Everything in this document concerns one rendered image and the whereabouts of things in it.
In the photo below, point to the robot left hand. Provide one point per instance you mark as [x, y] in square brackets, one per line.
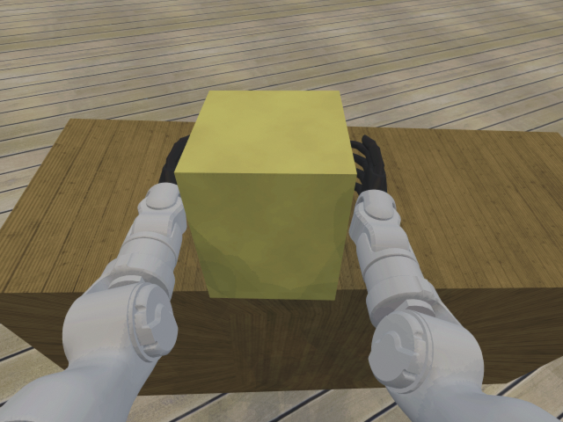
[167, 175]

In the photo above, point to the robot right upper arm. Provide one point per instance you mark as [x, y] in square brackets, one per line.
[434, 369]

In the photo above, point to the robot right hand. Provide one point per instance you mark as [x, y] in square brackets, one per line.
[373, 176]

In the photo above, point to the carton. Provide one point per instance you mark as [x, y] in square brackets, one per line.
[267, 180]

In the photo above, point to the robot left upper arm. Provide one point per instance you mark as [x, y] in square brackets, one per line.
[113, 339]

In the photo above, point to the left robot forearm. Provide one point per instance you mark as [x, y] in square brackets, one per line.
[151, 248]

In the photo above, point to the right robot forearm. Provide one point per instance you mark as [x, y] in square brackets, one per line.
[389, 267]

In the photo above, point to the pedestal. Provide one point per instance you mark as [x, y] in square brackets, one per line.
[482, 210]

